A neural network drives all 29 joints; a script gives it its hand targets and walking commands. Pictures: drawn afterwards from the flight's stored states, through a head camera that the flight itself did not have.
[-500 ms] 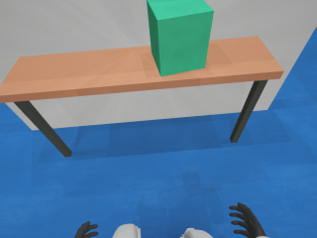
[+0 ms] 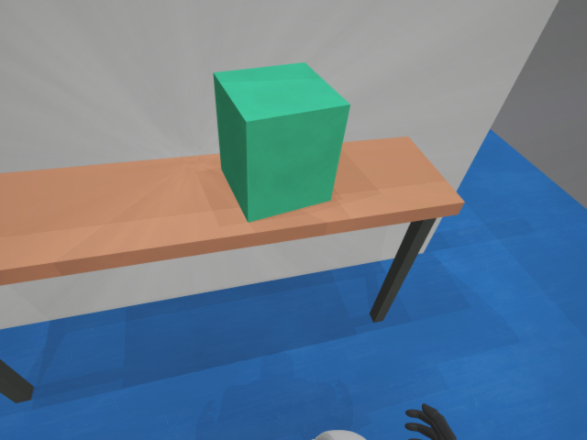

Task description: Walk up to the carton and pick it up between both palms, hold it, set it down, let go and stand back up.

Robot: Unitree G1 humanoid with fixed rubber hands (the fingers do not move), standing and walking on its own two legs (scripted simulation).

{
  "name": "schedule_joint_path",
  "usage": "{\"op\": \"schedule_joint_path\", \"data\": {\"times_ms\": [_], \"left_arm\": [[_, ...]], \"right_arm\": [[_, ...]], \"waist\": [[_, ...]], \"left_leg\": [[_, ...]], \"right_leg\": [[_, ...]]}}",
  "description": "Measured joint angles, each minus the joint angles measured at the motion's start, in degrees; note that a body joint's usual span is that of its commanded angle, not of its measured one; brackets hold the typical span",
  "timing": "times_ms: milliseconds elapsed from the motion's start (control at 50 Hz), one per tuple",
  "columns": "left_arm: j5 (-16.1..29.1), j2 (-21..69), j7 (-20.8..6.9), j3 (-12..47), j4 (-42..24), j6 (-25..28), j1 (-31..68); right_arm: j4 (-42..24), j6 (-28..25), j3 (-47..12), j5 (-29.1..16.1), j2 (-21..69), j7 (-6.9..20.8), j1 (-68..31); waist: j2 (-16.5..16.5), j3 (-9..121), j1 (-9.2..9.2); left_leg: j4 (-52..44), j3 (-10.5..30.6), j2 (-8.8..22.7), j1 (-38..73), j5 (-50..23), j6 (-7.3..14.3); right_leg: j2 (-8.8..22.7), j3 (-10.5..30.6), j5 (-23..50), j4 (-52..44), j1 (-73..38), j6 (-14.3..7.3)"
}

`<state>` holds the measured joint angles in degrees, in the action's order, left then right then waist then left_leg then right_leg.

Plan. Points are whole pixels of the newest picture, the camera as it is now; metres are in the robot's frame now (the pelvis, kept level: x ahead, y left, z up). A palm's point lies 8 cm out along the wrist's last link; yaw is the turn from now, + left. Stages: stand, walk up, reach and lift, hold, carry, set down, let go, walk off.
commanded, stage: walk up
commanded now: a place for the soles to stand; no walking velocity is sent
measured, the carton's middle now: (276, 141) +0.71 +0.03 +0.02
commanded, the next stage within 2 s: none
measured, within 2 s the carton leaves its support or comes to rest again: neither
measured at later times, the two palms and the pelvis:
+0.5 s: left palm (220, 348) +0.28 +0.11 -0.08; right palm (477, 384) +0.24 -0.31 -0.12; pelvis +0.15 -0.09 +0.00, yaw +1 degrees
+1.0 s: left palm (165, 383) +0.24 +0.19 -0.11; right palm (406, 310) +0.36 -0.21 -0.09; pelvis +0.16 -0.05 +0.00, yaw +14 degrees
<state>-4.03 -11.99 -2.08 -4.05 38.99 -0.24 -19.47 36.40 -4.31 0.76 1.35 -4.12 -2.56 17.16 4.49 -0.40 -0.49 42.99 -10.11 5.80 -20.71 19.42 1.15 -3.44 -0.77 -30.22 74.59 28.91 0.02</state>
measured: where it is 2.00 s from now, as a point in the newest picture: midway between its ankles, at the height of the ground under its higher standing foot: outside the picture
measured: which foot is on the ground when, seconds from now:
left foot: down 0.00-0.32, up 0.34-0.82, down 0.84-1.00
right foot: up 0.00-0.28, down 0.30-0.88, up 0.90-1.00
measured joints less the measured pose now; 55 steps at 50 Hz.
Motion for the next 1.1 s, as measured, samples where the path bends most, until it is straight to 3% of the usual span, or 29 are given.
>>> {"op": "schedule_joint_path", "data": {"times_ms": [140,220,280,320,360,400,440,520,700,800,840,880,900,960,1020,1100], "left_arm": [[0.7,-0.9,-0.8,0.4,-1.6,0.2,6.6],[1.1,1.3,-1.0,1.9,-2.2,1.0,9.1],[1.1,3.4,-0.9,3.0,-2.7,1.9,9.8],[0.7,5.0,-0.3,3.3,-3.0,2.8,10.0],[-0.4,6.7,0.4,3.7,-3.4,3.8,10.2],[0.0,7.5,1.4,3.9,-3.9,4.0,9.7],[1.2,8.3,2.6,4.0,-4.0,3.7,8.4],[1.7,8.0,3.9,3.5,-3.6,4.2,4.6],[1.6,7.1,4.8,2.6,-1.8,5.9,3.2],[1.9,6.1,4.5,2.8,-3.9,4.6,6.0],[2.2,5.2,4.3,3.0,-4.4,3.6,7.2],[2.4,3.6,3.8,3.0,-3.5,2.4,9.0],[2.6,3.2,3.4,3.1,-3.2,1.8,9.3],[2.5,2.3,3.5,3.2,-2.4,-0.3,9.3],[2.7,1.6,3.6,3.3,-1.1,-1.5,9.3],[2.3,2.4,4.0,3.5,0.2,-1.7,9.0]], "right_arm": [[5.8,-1.0,1.6,0.1,-2.2,-0.3,7.2],[6.6,-1.2,2.0,0.1,-3.0,0.5,9.0],[5.7,-0.9,2.2,0.2,-3.6,1.4,9.2],[5.0,-0.1,2.4,0.3,-4.4,1.9,8.6],[4.8,0.8,2.4,0.4,-5.0,2.5,7.1],[4.0,2.5,2.2,0.6,-5.0,2.8,6.1],[3.3,3.9,2.2,1.0,-5.6,2.9,4.5],[2.3,4.7,2.5,0.4,-6.4,2.4,0.6],[2.5,7.1,2.4,0.9,-6.0,0.9,-7.5],[2.1,7.5,1.3,0.6,-4.6,1.4,-10.0],[1.5,7.0,0.9,0.5,-3.8,1.8,-10.3],[1.4,5.8,0.6,0.7,-2.4,1.9,-10.6],[0.8,5.1,0.3,0.9,-2.0,1.9,-10.1],[0.1,4.0,0.3,-0.3,-1.3,1.5,-8.5],[-0.7,4.2,0.6,-0.4,-0.7,0.7,-6.5],[-1.3,4.7,1.3,0.2,-1.2,0.6,-5.1]], "waist": [[2.5,0.1,-1.94],[2.2,0.3,-2.78],[1.2,0.7,-3.56],[-0.9,0.5,-3.67],[-3.9,-0.9,-3.46],[-4.2,-1.4,-2.00],[-5.3,-1.9,-0.38],[-7.7,-2.3,1.10],[-9.7,-2.9,2.32],[-8.9,-3.9,2.93],[-8.0,-3.8,2.68],[-4.6,-5.0,2.50],[-3.7,-5.0,2.59],[-3.1,-3.9,1.28],[-2.0,-2.9,0.26],[-2.6,-2.2,-0.54]], "left_leg": [[-8.5,-1.6,-0.8,7.7,-0.7,-1.6],[-10.8,-1.7,-1.0,10.4,0.1,-3.3],[-9.6,-1.6,-0.6,11.3,2.5,-5.0],[-6.2,-0.6,1.2,11.0,5.4,-6.1],[2.3,4.1,2.7,8.2,9.4,-4.1],[15.1,8.1,-0.2,3.3,13.1,-3.3],[25.2,10.2,-2.8,-1.4,12.2,-3.1],[31.4,10.8,-4.7,-8.4,7.7,-3.7],[22.5,10.6,-4.9,-12.6,2.7,-4.8],[8.4,9.3,-3.3,-7.7,4.1,-3.4],[1.1,9.0,-3.2,-4.2,0.5,-2.0],[0.6,8.1,-5.8,-3.3,-1.8,0.2],[1.3,7.8,-6.5,-3.5,-1.1,1.0],[2.4,8.8,-7.1,-3.9,0.4,2.1],[0.5,8.8,-8.1,-3.2,-0.8,2.2],[-1.2,8.3,-8.4,-3.1,-2.0,2.6]], "right_leg": [[7.6,-0.2,12.7,-9.8,9.1,3.3],[10.6,-0.9,17.2,-22.4,7.3,2.3],[11.0,-1.6,17.0,-31.0,2.8,0.7],[9.7,-2.9,19.9,-34.8,-0.5,-0.6],[7.9,-5.0,17.2,-31.6,-0.8,-1.9],[8.1,-5.3,13.6,-28.9,-0.8,-2.6],[7.9,-5.8,12.9,-29.7,-2.5,-2.6],[7.1,-8.4,13.4,-34.5,-6.8,-3.2],[7.7,-13.5,14.3,-39.6,-10.6,-3.0],[9.5,-16.5,12.7,-36.5,-9.3,-2.0],[10.6,-17.6,11.1,-33.5,-8.3,-1.3],[13.8,-16.7,9.6,-30.1,-7.8,-0.5],[13.8,-14.8,6.2,-28.2,-7.1,0.1],[10.2,-7.8,-4.7,-21.4,-5.4,1.8],[8.6,-3.8,-5.4,-18.7,-4.9,2.9],[7.5,-1.9,-4.2,-19.3,-5.4,3.3]]}}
